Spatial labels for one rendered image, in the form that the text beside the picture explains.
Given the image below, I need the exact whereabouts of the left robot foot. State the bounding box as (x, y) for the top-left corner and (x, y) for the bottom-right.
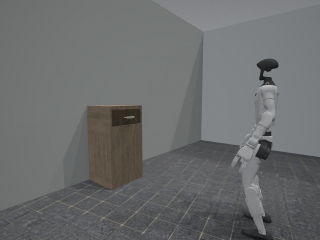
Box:
(242, 228), (273, 240)

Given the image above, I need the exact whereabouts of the robot right forearm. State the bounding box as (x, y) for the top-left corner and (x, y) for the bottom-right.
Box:
(250, 125), (258, 135)

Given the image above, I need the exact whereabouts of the robot left hand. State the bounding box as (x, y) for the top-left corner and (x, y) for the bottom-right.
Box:
(231, 145), (254, 173)

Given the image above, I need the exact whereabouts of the robot left forearm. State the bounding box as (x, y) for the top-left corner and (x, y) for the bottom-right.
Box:
(246, 111), (273, 150)

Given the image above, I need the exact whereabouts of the drawer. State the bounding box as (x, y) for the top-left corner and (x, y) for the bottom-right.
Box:
(111, 108), (141, 127)

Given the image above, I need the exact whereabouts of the robot left upper arm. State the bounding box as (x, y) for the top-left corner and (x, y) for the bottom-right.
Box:
(260, 85), (276, 121)

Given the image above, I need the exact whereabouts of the cabinet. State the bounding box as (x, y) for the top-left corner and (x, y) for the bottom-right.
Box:
(87, 105), (143, 190)

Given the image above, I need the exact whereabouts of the robot right thigh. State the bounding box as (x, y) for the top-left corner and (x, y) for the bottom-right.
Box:
(251, 156), (259, 185)

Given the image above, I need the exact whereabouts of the robot right hand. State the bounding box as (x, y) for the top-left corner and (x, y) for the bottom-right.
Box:
(239, 134), (252, 148)

